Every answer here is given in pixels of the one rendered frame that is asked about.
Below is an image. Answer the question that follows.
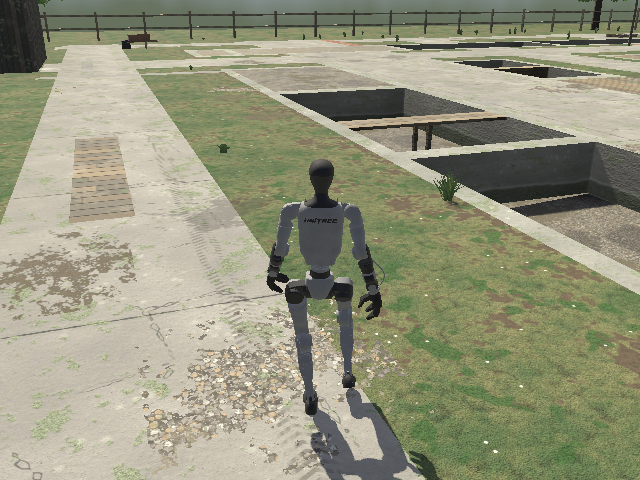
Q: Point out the robot right hand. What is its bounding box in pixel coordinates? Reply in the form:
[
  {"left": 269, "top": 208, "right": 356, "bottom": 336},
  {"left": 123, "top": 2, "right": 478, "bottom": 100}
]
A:
[{"left": 358, "top": 292, "right": 382, "bottom": 320}]

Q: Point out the left robot upper arm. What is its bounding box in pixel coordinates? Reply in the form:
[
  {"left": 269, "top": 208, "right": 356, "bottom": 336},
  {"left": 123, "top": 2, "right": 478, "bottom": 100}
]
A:
[{"left": 274, "top": 202, "right": 300, "bottom": 257}]

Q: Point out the robot right forearm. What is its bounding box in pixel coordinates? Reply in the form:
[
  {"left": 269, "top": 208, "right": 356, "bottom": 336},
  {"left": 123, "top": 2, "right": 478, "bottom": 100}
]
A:
[{"left": 358, "top": 244, "right": 380, "bottom": 295}]

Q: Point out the left robot thigh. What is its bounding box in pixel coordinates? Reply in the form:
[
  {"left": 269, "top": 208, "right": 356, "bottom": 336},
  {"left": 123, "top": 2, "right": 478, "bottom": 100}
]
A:
[{"left": 285, "top": 279, "right": 313, "bottom": 352}]

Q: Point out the robot torso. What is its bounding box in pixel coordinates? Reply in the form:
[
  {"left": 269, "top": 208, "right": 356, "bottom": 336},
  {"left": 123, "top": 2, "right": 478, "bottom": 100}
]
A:
[{"left": 297, "top": 198, "right": 344, "bottom": 300}]

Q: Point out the robot left forearm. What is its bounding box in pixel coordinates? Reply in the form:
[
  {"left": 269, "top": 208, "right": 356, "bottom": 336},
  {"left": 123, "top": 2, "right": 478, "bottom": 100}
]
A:
[{"left": 267, "top": 242, "right": 284, "bottom": 277}]

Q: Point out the robot left hand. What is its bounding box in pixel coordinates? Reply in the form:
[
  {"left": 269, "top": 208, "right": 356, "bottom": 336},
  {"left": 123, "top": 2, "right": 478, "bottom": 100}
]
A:
[{"left": 266, "top": 273, "right": 289, "bottom": 293}]

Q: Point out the right robot upper arm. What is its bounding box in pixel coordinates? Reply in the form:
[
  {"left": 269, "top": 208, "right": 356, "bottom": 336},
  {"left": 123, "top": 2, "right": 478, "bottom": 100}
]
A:
[{"left": 342, "top": 203, "right": 368, "bottom": 260}]

